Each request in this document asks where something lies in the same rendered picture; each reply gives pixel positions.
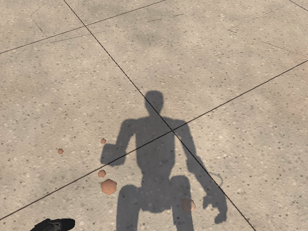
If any left robot hand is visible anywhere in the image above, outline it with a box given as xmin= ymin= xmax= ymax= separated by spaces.
xmin=30 ymin=218 xmax=75 ymax=231

